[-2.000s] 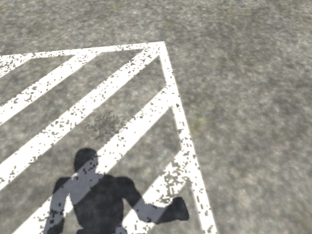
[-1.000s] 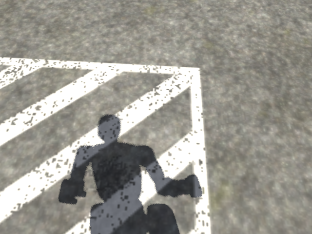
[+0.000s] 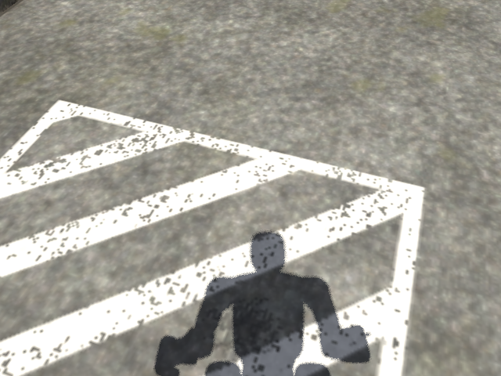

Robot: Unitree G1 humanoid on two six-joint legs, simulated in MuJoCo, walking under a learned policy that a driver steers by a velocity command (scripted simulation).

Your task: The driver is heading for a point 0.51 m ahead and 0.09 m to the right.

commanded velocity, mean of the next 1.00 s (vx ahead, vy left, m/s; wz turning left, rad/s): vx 0.20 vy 0.00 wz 0.01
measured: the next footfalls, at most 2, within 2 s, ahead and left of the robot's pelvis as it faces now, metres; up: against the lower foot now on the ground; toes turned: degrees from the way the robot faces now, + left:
left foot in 1.08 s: +0.50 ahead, +0.11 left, +0.00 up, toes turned -2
right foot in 1.52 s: +0.59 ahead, -0.13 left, +0.00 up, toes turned -4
